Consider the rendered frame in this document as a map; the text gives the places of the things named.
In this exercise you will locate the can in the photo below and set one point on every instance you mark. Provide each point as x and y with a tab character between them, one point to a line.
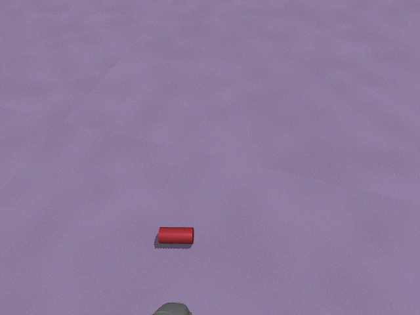
177	235

